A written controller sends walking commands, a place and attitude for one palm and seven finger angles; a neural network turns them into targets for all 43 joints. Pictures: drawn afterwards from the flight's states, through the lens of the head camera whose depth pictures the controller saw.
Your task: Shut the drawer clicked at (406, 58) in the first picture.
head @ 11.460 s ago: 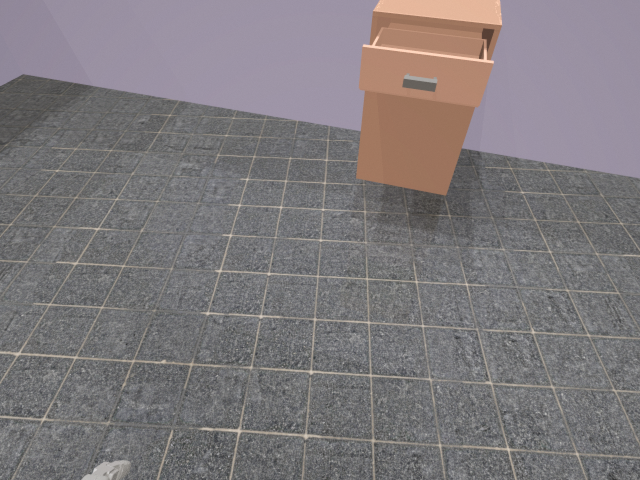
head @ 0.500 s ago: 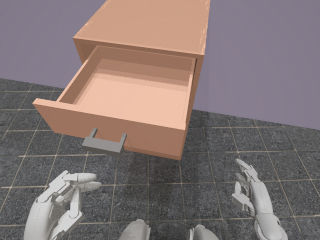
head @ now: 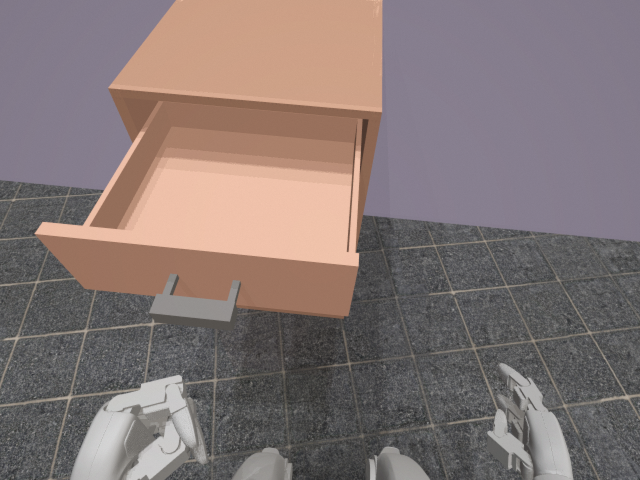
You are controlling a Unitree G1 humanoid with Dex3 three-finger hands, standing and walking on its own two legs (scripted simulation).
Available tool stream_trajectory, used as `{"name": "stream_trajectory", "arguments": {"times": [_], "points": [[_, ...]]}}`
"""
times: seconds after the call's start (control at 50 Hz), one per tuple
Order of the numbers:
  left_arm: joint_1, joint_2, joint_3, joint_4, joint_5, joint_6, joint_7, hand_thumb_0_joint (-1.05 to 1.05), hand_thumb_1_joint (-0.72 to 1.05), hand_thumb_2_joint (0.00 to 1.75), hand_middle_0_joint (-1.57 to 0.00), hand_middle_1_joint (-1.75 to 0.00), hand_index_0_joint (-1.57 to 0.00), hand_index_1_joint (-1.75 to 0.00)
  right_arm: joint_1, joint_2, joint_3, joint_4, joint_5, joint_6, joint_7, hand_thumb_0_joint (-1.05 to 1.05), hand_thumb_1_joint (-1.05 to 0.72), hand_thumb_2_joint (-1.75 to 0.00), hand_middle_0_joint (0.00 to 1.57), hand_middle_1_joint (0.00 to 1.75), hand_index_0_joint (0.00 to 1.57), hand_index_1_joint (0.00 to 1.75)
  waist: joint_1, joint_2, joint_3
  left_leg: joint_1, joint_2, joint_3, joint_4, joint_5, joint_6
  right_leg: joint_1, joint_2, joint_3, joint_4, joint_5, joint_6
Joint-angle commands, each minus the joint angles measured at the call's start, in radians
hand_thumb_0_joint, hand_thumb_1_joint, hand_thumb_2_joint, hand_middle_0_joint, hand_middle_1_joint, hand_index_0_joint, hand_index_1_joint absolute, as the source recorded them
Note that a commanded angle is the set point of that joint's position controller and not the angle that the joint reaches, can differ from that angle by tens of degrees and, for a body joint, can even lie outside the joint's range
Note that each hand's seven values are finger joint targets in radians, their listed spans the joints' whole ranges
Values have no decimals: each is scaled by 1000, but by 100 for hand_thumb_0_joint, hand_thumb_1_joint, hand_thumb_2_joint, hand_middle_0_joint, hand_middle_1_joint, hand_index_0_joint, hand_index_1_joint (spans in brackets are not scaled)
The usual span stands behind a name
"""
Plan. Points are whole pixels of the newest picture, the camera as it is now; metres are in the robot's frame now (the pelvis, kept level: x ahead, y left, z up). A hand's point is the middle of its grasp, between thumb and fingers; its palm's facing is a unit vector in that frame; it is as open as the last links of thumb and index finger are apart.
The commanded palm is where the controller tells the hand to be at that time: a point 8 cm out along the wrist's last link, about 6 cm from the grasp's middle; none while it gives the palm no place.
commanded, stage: raise the hand and make a fist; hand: left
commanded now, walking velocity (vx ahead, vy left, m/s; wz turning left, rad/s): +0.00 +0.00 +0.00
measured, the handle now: (199, 297) +0.34 +0.19 +0.00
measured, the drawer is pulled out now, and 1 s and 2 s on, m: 0.29 0.29 0.29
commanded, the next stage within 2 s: bring the fist close to the handle in 0.78 s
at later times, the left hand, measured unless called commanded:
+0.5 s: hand (143, 416) +0.17 +0.17 +0.11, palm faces +0.04 -1.00 -0.07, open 3.3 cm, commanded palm +0.12 +0.22 +0.10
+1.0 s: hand (168, 440) +0.16 +0.15 +0.09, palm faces -0.03 -1.00 -0.05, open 3.3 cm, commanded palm +0.13 +0.21 +0.09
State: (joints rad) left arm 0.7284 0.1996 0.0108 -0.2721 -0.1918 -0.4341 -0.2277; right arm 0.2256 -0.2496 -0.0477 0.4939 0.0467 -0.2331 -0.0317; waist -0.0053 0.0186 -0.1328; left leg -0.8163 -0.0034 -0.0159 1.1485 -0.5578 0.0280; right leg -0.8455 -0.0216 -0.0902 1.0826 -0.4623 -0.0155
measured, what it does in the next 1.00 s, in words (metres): stands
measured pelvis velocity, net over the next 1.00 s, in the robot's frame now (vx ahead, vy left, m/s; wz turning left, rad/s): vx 0.01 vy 0.00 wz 0.01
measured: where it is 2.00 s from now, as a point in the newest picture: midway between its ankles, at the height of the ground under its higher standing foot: outside the picture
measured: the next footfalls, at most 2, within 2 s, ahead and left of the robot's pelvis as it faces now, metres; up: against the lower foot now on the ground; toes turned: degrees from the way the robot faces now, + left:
none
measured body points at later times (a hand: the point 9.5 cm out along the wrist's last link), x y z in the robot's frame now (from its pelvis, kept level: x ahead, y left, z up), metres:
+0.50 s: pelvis +0.02 +0.00 +0.02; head +0.05 +0.01 +0.47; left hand +0.16 +0.23 +0.11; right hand +0.21 -0.21 -0.04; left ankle +0.01 +0.10 -0.66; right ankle +0.04 -0.12 -0.66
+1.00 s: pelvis +0.01 +0.00 +0.01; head +0.04 +0.00 +0.46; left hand +0.15 +0.21 +0.09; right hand +0.22 -0.22 -0.04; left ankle +0.01 +0.10 -0.66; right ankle +0.04 -0.12 -0.66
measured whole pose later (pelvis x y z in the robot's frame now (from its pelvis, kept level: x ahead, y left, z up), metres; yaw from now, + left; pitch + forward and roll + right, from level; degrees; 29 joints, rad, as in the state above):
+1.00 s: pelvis +0.01 +0.00 +0.01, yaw +0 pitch +10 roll -2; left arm 0.75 0.21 0.04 -0.32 -0.20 -0.35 -0.21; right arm 0.23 -0.20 0.01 0.45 0.04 -0.21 -0.03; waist 0.01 0.04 -0.14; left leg -0.72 0.00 -0.03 1.08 -0.54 0.02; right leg -0.74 -0.01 -0.10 1.01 -0.45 -0.02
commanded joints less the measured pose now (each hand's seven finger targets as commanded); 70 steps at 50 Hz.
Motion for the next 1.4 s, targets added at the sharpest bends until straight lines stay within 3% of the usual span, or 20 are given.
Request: {"name": "stream_trajectory", "arguments": {"times": [0.0, 0.02, 0.06, 0.16, 0.2, 0.24, 0.34, 0.38, 0.44, 0.5, 0.62, 0.72, 0.84, 0.9, 0.92, 0.94, 1.04, 1.16, 1.32, 1.38], "points": [[67, 105, 151, -310, -42, -35, 65, 0, 90, 90, -134, -153, -134, -153, -68, -65, -23, -205, 1, -35, -17, 0, -90, -90, 20, 30, 20, 30, 42, 63, -195, 107, -1, -28, -254, 247, -8, 227, 19, 19, -173, 81, -21], [83, 109, 171, -310, -42, -22, 86, 0, 90, 90, -136, -156, -136, -156, -64, -63, -22, -204, 2, -22, -15, 0, -90, -90, 20, 30, 20, 30, 48, 62, -204, 122, 1, -28, -258, 281, -11, 240, 24, 11, -172, 114, -20], [74, 49, 113, -315, -50, -6, 94, 0, 90, 90, -140, -160, -140, -160, -64, -59, -15, -212, 2, -15, -9, 0, -90, -90, 20, 30, 20, 30, 32, 60, -166, 137, 4, -31, -263, 317, -16, 235, 28, -2, -177, 153, -16], [35, 32, 14, -237, -12, 55, 42, 0, 90, 90, -140, -160, -140, -160, -70, -85, 3, -219, 3, -10, -5, 0, -90, -90, 20, 30, 20, 30, -23, -11, -31, 103, 13, -42, -279, 223, -6, 197, 27, 5, -227, 93, -7], [32, 54, 13, -247, -2, 79, 19, 0, 90, 90, -140, -160, -140, -160, -70, -87, 8, -230, 4, -12, -6, 0, -90, -90, 20, 30, 20, 30, -20, 5, -32, 105, 10, -44, -288, 204, -4, 207, 24, 12, -240, 76, -9], [28, 99, 70, -264, -1, 93, 18, 0, 90, 90, -140, -160, -140, -160, -69, -86, 9, -232, 5, -8, -9, 0, -90, -90, 20, 30, 20, 30, -4, 14, -57, 118, 9, -43, -297, 207, -5, 231, 23, 14, -242, 72, -12], [74, 102, 137, -380, -32, 65, 73, 0, 90, 90, -140, -160, -140, -160, -52, -53, 9, -233, 3, -8, -10, 0, -90, -90, 20, 30, 20, 30, 38, 61, -160, 199, 11, -36, -300, 362, -19, 295, 27, -3, -215, 199, -17], [108, 74, 126, -359, -46, 51, 79, 0, 90, 90, -140, -160, -140, -160, -50, -45, 6, -218, 1, -15, -2, 0, -90, -90, 20, 30, 20, 30, 34, 51, -148, 200, 11, -35, -293, 399, -24, 292, 29, -8, -216, 231, -14], [89, 39, 77, -289, -37, 39, 58, 0, 90, 90, -140, -160, -140, -160, -61, -63, 5, -199, -1, -23, 3, 0, -90, -90, 20, 30, 20, 30, 1, 0, -75, 159, 9, -37, -281, 356, -18, 260, 29, -6, -226, 215, -8], [106, 55, 65, -258, -28, 44, 19, 0, 90, 90, -140, -160, -140, -160, -64, -80, -1, -201, 3, -33, 2, 0, -90, -90, 20, 30, 20, 30, -8, -22, -68, 136, 8, -36, -276, 315, -11, 254, 23, 7, -236, 186, -6], [115, 128, 157, -332, -37, 28, 31, 0, 90, 90, -140, -160, -140, -160, -70, -65, -8, -201, 2, -36, -6, 0, -90, -90, 20, 30, 20, 30, 34, 34, -144, 155, 3, -29, -279, 357, -15, 305, 20, 17, -219, 213, -16], [151, 66, 130, -317, -61, -3, 49, 0, 90, 90, -140, -160, -140, -160, -71, -54, -8, -188, 0, -41, 2, 0, -90, -90, 20, 30, 20, 30, 26, 31, -117, 160, 3, -29, -271, 393, -19, 288, 25, 6, -217, 243, -14], [117, 63, 69, -277, -33, 21, 9, 0, 90, 90, -140, -160, -140, -160, -72, -77, -5, -198, 3, -48, 2, 0, -90, -90, 20, 30, 20, 30, -5, 5, -66, 125, 3, -32, -271, 269, -8, 242, 21, 21, -240, 135, -9], [50, 76, 84, -251, -32, 30, 10, 0, 90, 90, -140, -160, -140, -160, -73, -80, 0, -203, 1, -40, -8, 0, -90, -90, 20, 30, 20, 30, -14, -32, -40, 84, -2, -32, -264, 185, -6, 215, 20, 36, -257, 38, -7], [11, 115, 130, -239, -30, 25, 21, 0, 90, 90, -140, -160, -140, -160, -71, -82, -2, -193, -1, -35, -13, 0, -90, -90, 20, 30, 20, 30, -10, -44, -37, 68, -1, -33, -258, 169, -7, 212, 20, 44, -259, 6, -9], [19, 87, 120, -237, -35, 18, 23, 0, 90, 90, -140, -160, -140, -160, -70, -77, 0, -197, -2, -33, -14, 0, -90, -90, 20, 30, 20, 30, -3, -13, -39, 72, -5, -27, -258, 162, -8, 207, 18, 46, -257, -5, -11], [-31, 85, 126, -228, -41, -21, 44, 0, 90, 90, -140, -160, -140, -160, -59, -76, 6, -193, -10, -34, -13, 0, -90, -90, 20, 30, 20, 30, 4, 32, -116, 76, -8, -26, -231, 194, -10, 205, 20, 40, -215, 40, -15], [-92, 69, 88, -129, -30, -11, 21, 0, 90, 90, -140, -160, -140, -160, -59, -92, 5, -183, -10, -31, -11, 0, -90, -90, 20, 30, 20, 30, -23, 1, -99, 24, -6, -29, -202, 172, -8, 159, 18, 45, -199, 25, -11], [-142, 120, 174, -94, -36, -19, 55, 0, 90, 90, -140, -160, -140, -160, -67, -85, -4, -170, -20, -12, -18, 0, -90, -90, 20, 30, 20, 30, 2, -8, -183, -14, -6, -21, -166, 231, -9, 183, 16, 52, -152, 90, -12], [-170, 86, 146, -69, -41, -46, 53, 0, 90, 90, -140, -160, -140, -160, -62, -88, -3, -163, -20, -12, -14, 0, -90, -90, 20, 30, 20, 30, -10, 8, -176, -32, -7, -17, -146, 223, -11, 150, 14, 55, -137, 89, -11]]}}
